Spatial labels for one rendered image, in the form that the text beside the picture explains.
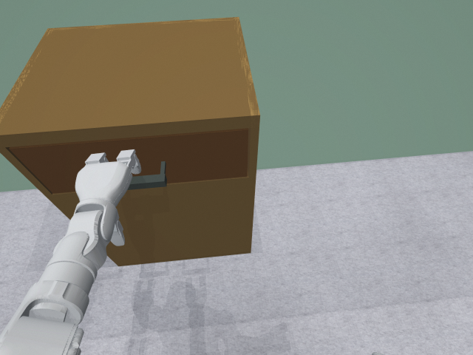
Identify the handle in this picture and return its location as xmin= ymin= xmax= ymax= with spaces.
xmin=127 ymin=161 xmax=167 ymax=190

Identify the drawer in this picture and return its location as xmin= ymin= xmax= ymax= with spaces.
xmin=9 ymin=128 xmax=248 ymax=194

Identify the robot left upper arm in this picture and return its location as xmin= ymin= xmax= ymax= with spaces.
xmin=0 ymin=316 xmax=84 ymax=355

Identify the left robot forearm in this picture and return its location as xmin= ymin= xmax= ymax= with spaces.
xmin=0 ymin=199 xmax=118 ymax=349

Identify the cabinet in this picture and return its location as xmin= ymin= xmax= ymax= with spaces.
xmin=0 ymin=17 xmax=260 ymax=266

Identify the left robot hand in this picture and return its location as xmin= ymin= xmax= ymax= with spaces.
xmin=75 ymin=149 xmax=141 ymax=246

